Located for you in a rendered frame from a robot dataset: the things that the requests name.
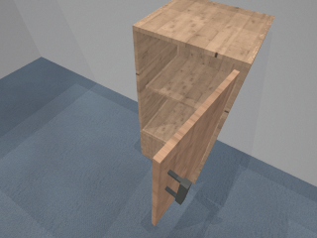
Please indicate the cupboard door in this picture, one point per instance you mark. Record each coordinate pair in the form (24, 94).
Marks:
(184, 151)

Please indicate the handle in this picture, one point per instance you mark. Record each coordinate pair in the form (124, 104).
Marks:
(184, 186)

